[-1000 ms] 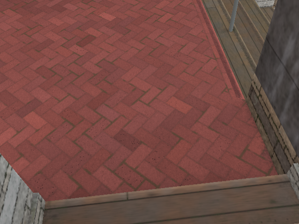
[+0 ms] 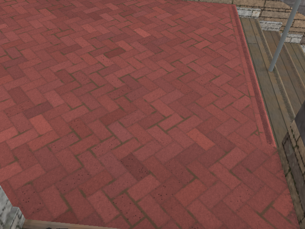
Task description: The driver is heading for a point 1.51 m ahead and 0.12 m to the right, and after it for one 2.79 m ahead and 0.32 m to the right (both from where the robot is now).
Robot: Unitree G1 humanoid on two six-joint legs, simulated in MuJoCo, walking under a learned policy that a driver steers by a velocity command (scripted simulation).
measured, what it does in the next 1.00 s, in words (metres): walks ahead: right foot 0.15 m higher, then left foot 0.15 m lower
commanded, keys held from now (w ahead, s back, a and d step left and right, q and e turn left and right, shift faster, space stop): e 0.34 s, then w+q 0.66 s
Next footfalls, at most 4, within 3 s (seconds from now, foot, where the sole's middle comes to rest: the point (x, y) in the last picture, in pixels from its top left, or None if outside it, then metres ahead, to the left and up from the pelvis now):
0.18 right None -0.10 -0.18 -0.60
0.84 left None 0.17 -0.02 -0.75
1.34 right None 0.50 -0.16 -0.91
1.90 left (129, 204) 0.86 0.06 -1.06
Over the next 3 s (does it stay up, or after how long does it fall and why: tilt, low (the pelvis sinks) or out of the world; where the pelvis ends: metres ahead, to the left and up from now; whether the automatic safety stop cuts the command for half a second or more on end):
stays up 0.85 -0.02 -0.27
